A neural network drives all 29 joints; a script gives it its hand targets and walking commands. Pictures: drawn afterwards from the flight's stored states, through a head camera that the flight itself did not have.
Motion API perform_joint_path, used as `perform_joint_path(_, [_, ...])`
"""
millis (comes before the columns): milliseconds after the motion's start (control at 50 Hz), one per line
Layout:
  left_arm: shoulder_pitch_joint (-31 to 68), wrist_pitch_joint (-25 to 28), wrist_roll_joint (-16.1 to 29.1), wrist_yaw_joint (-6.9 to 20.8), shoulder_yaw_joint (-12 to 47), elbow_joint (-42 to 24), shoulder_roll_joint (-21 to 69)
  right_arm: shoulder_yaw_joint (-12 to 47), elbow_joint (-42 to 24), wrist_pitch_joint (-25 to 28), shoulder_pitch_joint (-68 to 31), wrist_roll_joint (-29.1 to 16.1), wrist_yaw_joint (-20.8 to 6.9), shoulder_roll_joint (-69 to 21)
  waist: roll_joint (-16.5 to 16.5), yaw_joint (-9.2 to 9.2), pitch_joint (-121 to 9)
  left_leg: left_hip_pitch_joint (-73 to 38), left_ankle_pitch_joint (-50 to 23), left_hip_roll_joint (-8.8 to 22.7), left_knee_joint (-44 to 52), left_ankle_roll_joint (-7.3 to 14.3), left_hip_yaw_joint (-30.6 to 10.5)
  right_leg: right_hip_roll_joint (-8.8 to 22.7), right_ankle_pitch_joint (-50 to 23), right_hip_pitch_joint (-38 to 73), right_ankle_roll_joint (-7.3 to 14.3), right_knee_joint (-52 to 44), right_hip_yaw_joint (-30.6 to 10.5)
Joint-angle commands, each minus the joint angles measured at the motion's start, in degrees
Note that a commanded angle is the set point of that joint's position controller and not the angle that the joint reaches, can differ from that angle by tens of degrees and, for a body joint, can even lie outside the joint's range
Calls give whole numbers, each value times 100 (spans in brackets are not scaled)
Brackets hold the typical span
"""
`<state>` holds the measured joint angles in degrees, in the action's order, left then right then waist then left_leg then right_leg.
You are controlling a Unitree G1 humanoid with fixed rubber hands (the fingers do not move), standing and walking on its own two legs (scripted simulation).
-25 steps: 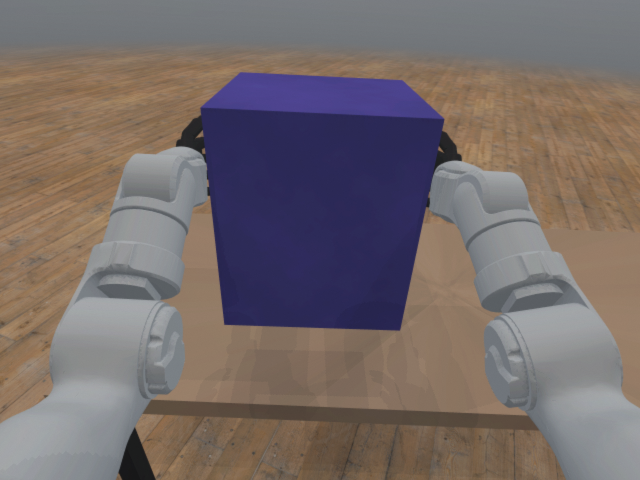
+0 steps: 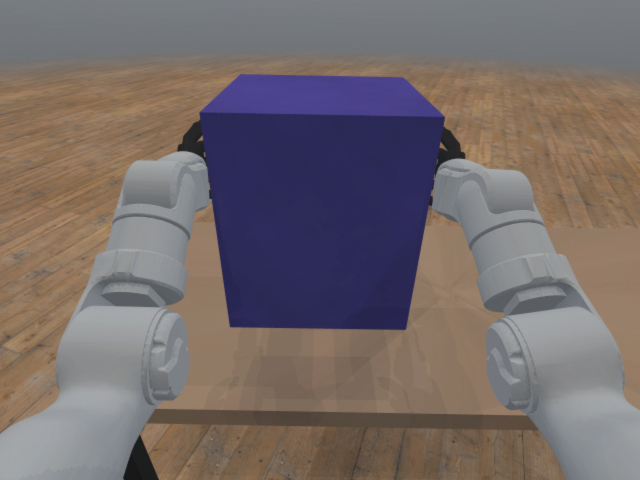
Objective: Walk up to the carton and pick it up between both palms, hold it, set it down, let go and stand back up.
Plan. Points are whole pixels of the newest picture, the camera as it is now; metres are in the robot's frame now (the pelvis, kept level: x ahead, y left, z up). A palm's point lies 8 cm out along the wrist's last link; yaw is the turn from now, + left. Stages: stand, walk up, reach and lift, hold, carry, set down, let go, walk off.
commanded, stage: hold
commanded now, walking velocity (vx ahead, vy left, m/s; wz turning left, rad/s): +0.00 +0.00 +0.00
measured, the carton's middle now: (320, 197) +0.39 +0.00 +0.26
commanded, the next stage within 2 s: none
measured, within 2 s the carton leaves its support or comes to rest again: neither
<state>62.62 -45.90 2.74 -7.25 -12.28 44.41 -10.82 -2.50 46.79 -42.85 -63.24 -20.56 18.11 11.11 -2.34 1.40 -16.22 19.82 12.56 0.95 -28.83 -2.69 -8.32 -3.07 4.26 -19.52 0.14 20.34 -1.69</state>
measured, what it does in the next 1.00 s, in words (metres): stands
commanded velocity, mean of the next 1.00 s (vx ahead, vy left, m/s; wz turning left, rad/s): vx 0.00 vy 0.00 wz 0.00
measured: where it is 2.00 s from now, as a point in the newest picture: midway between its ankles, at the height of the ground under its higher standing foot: outside the picture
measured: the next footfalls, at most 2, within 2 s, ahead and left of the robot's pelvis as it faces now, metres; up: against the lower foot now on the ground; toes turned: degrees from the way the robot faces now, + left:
none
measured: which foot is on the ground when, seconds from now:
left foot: down 0.00-1.00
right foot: down 0.00-1.00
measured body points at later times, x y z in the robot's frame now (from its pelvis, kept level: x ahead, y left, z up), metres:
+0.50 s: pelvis +0.00 +0.00 +0.00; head -0.09 +0.01 +0.44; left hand +0.40 +0.16 +0.29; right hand +0.40 -0.15 +0.29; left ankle +0.03 +0.14 -0.74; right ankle +0.07 -0.12 -0.74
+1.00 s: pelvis -0.01 +0.00 +0.00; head -0.08 +0.00 +0.44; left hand +0.40 +0.16 +0.29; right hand +0.40 -0.15 +0.28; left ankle +0.03 +0.14 -0.74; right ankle +0.07 -0.12 -0.74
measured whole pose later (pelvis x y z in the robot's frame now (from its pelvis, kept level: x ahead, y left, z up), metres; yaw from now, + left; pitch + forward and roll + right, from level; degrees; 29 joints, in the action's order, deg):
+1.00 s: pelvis -0.01 +0.00 +0.00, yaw +0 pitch +4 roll -2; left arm 64.6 -44.9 3.5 -7.4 -10.9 47.6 -11.9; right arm -3.0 48.9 -41.8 -64.1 -20.0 17.6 10.8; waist -2.0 1.5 -16.4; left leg 21.5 12.1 0.8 -29.3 -3.0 -9.1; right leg -3.2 3.9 -21.0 0.3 20.8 -1.5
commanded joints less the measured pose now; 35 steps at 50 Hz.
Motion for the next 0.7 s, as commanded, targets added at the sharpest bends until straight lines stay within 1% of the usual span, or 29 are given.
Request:
perform_joint_path(0, [6626,748,1091,780,1647,-2371,4714,1322,-3054,529,-7368,-1403,-1171,-5042,-12,68,-3476,-431,-932,-442,521,84,340,-246,-385,2136,-180,-116,11])
perform_joint_path(20, [6648,715,1048,780,1676,-2227,4733,1188,-2923,523,-7390,-1373,-1174,-4851,-138,129,-3419,-454,-846,-435,519,21,334,-261,-314,2066,-152,-131,9])
perform_joint_path(40, [6379,711,1048,757,1615,-2379,4735,1347,-3106,548,-7290,-1493,-1153,-4965,-60,57,-3532,-527,-1144,-451,458,56,353,-264,-639,2211,-185,-87,13])
perform_joint_path(60, [6593,714,1009,743,1526,-2253,4663,1248,-2841,502,-7312,-1443,-1180,-4973,-20,36,-3280,-465,-929,-431,521,73,344,-269,-362,2045,-168,-121,0])
perform_joint_path(80, [6420,676,948,757,1508,-2097,4710,1228,-2740,492,-7175,-1433,-1176,-4862,-125,85,-3110,-490,-936,-420,527,34,329,-270,-396,2021,-130,-145,-14])
perform_joint_path(100, [6413,669,981,754,1630,-2241,4755,1173,-2766,512,-7166,-1419,-1190,-4785,-164,126,-3236,-513,-1045,-421,520,-2,317,-288,-507,2056,-132,-113,23])
perform_joint_path(140, [6596,664,908,763,1525,-2165,4687,1112,-2593,490,-7254,-1395,-1208,-4833,-119,72,-3074,-402,-718,-410,602,24,309,-278,-198,2011,-127,-160,15])
perform_joint_path(160, [6673,666,932,762,1572,-2117,4740,1026,-2468,515,-7198,-1370,-1200,-4734,-261,182,-2939,-359,-573,-385,635,-16,292,-275,-130,1926,-100,-140,26])
perform_joint_path(180, [6585,652,949,751,1631,-2116,4821,1017,-2652,568,-7362,-1386,-1218,-4685,-292,170,-3038,-283,-520,-365,625,-16,264,-295,-166,1981,-91,-119,29])
perform_joint_path(200, [6524,654,870,749,1463,-1872,4756,983,-2367,543,-7313,-1337,-1234,-4694,-234,144,-2812,-228,-391,-366,687,24,272,-282,-29,1904,-111,-139,49])
perform_joint_path(220, [6679,675,938,738,1535,-2048,4749,952,-2364,551,-7316,-1338,-1224,-4678,-236,187,-2854,-184,-370,-353,709,21,262,-274,-32,1925,-108,-127,36])
perform_joint_path(240, [6705,695,868,741,1426,-1862,4682,960,-2397,559,-7476,-1312,-1243,-4740,-186,114,-2839,-109,-164,-363,739,65,274,-242,129,1920,-117,-147,17])
perform_joint_path(300, [6758,753,1026,694,1654,-2154,4868,1030,-2675,637,-7488,-1426,-1254,-4799,-372,142,-3269,-237,-554,-366,611,-1,274,-279,-248,2038,-120,-46,39])
perform_joint_path(320, [6654,761,1054,688,1642,-2167,4913,1105,-2778,661,-7457,-1437,-1240,-4843,-279,133,-3359,-336,-777,-397,537,10,299,-279,-444,2117,-130,-62,34])
perform_joint_path(340, [6694,779,1072,680,1704,-2362,4882,1102,-2725,636,-7339,-1461,-1223,-4865,-329,152,-3464,-454,-959,-398,491,-39,294,-271,-530,2118,-110,-74,8])
perform_joint_path(360, [6589,753,1033,678,1658,-2240,4908,1145,-2824,646,-7410,-1482,-1222,-4836,-346,107,-3454,-429,-988,-408,470,-27,296,-271,-526,2127,-112,-78,5])
perform_joint_path(380, [6759,785,1018,665,1627,-2201,4872,1064,-2629,634,-7450,-1416,-1251,-4809,-369,103,-3354,-428,-849,-398,511,-16,297,-275,-304,2005,-106,-92,29])
perform_joint_path(400, [6646,775,1056,668,1724,-2359,4930,1106,-2762,658,-7354,-1446,-1239,-4843,-370,143,-3475,-434,-945,-386,492,-28,290,-284,-504,2079,-120,-39,45])
perform_joint_path(420, [6709,769,1050,677,1675,-2248,4896,1031,-2644,642,-7342,-1389,-1211,-4818,-339,169,-3304,-418,-806,-395,498,-17,304,-244,-361,1954,-121,-74,18])
perform_joint_path(440, [6663,781,1039,679,1645,-2271,4854,1106,-2746,662,-7365,-1412,-1214,-4866,-260,109,-3334,-457,-830,-410,499,9,324,-247,-362,2011,-146,-98,11])
perform_joint_path(480, [6683,780,1085,688,1654,-2294,4814,1099,-2755,661,-7405,-1394,-1200,-4924,-163,137,-3348,-350,-735,-414,530,41,322,-234,-285,2042,-167,-111,18])
perform_joint_path(500, [6789,783,1048,699,1663,-2102,4830,981,-2591,643,-7468,-1336,-1217,-4832,-250,151,-3107,-262,-546,-400,591,19,320,-215,-81,1898,-135,-137,13])
perform_joint_path(520, [6673,777,1098,712,1692,-2177,4880,1086,-2713,661,-7379,-1382,-1180,-4935,-225,178,-3283,-336,-745,-427,520,15,328,-215,-307,2037,-158,-103,14])
perform_joint_path(540, [6576,770,1107,710,1710,-2242,4925,1191,-2890,677,-7444,-1435,-1173,-4919,-296,132,-3356,-351,-813,-426,489,11,340,-242,-372,2081,-156,-91,20])
perform_joint_path(580, [6674,788,1099,691,1679,-2274,4838,1142,-2824,665,-7448,-1426,-1169,-4933,-258,97,-3329,-330,-824,-434,479,27,349,-202,-353,2056,-158,-103,-5])
perform_joint_path(620, [6672,790,1057,709,1576,-2192,4812,1172,-2825,646,-7459,-1411,-1167,-5050,-75,50,-3320,-311,-804,-432,492,77,361,-215,-315,2076,-175,-115,-7])
perform_joint_path(640, [6718,799,1044,732,1540,-2099,4761,1107,-2716,635,-7432,-1355,-1150,-5018,-90,91,-3248,-276,-691,-457,502,69,393,-169,-219,2056,-206,-157,-22])
perform_joint_path(660, [6772,835,1104,744,1587,-2152,4765,1123,-2879,660,-7537,-1361,-1146,-5040,-33,117,-3312,-250,-669,-449,517,69,373,-168,-180,2034,-212,-147,-20])
perform_joint_path(680, [6687,835,1116,740,1594,-2182,4765,1151,-2969,669,-7546,-1378,-1146,-5083,4,55,-3438,-291,-771,-455,486,91,366,-173,-266,2089,-212,-122,-30])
